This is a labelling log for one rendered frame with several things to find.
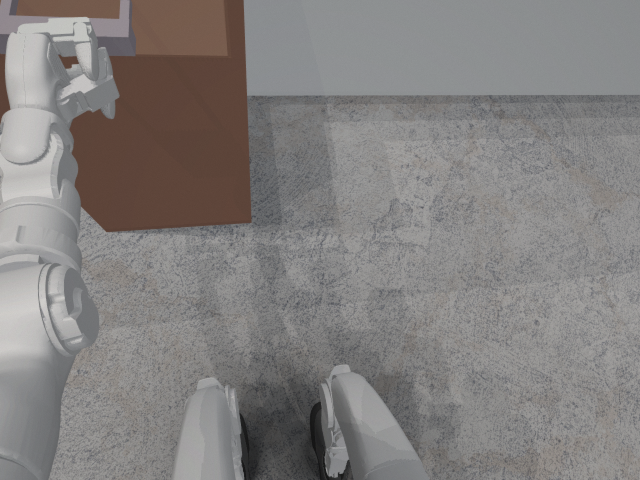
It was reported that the robot left forearm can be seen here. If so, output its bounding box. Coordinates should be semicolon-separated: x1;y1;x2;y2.
0;108;82;276

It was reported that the drawer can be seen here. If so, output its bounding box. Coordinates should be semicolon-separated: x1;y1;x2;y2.
0;0;228;56

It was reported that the handle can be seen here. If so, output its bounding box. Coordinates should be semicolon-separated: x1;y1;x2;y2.
0;0;136;56

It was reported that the cabinet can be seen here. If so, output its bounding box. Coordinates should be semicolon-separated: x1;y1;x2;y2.
0;0;252;232

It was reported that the robot left hand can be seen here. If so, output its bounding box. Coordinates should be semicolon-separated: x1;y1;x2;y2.
5;17;120;129

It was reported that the robot thigh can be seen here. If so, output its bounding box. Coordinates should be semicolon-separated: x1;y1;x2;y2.
170;385;241;480
319;372;430;480

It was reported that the robot left thigh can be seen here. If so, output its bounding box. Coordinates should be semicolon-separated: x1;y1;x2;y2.
170;385;241;480

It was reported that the robot right thigh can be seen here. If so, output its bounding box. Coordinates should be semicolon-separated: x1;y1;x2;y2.
319;372;430;480

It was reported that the robot left upper arm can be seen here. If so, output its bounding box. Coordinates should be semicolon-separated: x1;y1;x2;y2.
0;263;99;480

